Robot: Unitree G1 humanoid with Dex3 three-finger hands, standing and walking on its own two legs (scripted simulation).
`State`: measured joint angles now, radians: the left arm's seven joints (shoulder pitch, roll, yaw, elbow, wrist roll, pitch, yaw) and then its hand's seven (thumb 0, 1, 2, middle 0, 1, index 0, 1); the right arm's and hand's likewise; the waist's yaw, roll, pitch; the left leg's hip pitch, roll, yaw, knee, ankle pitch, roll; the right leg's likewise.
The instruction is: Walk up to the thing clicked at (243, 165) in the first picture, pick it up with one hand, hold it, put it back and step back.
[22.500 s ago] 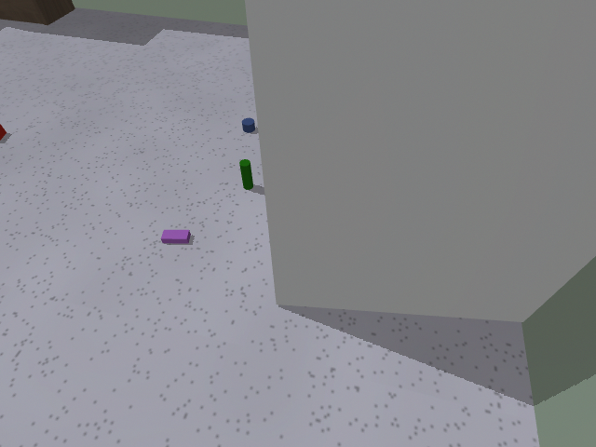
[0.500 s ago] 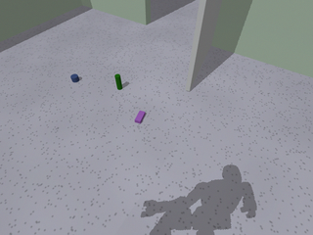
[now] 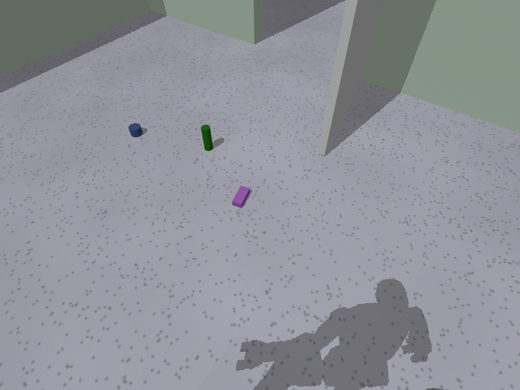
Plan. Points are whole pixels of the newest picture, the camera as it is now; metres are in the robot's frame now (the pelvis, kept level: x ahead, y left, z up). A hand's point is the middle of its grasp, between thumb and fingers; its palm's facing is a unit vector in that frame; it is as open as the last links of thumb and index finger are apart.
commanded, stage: stand
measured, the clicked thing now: (207, 138) +1.47 +0.30 -0.71
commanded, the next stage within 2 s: walk up in 1.74 s
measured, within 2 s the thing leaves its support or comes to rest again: neither
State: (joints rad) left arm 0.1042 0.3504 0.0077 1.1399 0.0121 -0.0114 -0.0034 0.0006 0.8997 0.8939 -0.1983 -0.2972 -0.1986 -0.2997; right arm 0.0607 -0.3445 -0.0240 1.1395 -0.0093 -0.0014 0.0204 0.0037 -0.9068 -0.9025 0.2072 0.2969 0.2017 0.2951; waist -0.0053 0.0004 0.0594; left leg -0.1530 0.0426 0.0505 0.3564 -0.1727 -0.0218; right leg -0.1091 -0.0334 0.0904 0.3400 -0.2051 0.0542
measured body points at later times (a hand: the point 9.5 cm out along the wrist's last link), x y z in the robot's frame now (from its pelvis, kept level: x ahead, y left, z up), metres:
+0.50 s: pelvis +0.00 +0.00 +0.00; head +0.01 +0.00 +0.45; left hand +0.08 +0.30 -0.13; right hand +0.08 -0.30 -0.13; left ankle +0.01 +0.13 -0.75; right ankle -0.01 -0.16 -0.75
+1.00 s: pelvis +0.00 +0.00 +0.00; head +0.02 +0.00 +0.45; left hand +0.07 +0.30 -0.13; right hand +0.08 -0.30 -0.13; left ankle +0.01 +0.13 -0.75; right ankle -0.01 -0.16 -0.75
